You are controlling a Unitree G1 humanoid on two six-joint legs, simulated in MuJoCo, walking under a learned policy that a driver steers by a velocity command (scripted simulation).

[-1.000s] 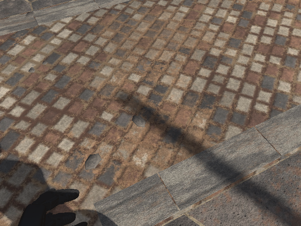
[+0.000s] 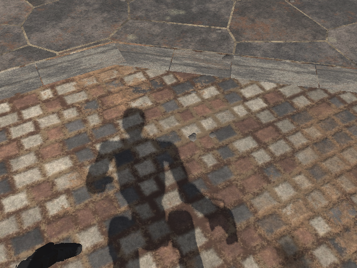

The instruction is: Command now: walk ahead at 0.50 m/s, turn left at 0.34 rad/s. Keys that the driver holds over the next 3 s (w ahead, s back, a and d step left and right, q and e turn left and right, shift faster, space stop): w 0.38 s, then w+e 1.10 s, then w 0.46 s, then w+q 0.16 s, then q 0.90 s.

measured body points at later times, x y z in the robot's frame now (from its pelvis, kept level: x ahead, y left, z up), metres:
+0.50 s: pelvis +0.27 +0.01 +0.00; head +0.30 +0.02 +0.45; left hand +0.22 +0.29 -0.13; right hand +0.53 -0.19 -0.06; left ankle +0.40 +0.14 -0.72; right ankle +0.13 -0.12 -0.73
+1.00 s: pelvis +0.53 +0.00 +0.00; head +0.56 -0.02 +0.45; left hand +0.79 +0.18 -0.09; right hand +0.48 -0.29 -0.13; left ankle +0.40 +0.14 -0.73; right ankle +0.65 -0.14 -0.71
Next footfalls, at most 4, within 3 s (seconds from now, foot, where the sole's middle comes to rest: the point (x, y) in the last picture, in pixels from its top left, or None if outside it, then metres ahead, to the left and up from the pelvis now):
0.52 left None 0.44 0.14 -0.76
1.04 right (205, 215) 0.69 -0.15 -0.76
1.52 left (178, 149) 1.03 -0.07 -0.76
2.02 right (253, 135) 1.09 -0.43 -0.76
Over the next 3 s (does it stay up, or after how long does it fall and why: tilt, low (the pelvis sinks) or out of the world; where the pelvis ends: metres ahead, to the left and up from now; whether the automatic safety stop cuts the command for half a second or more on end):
stays up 1.23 -0.42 0.01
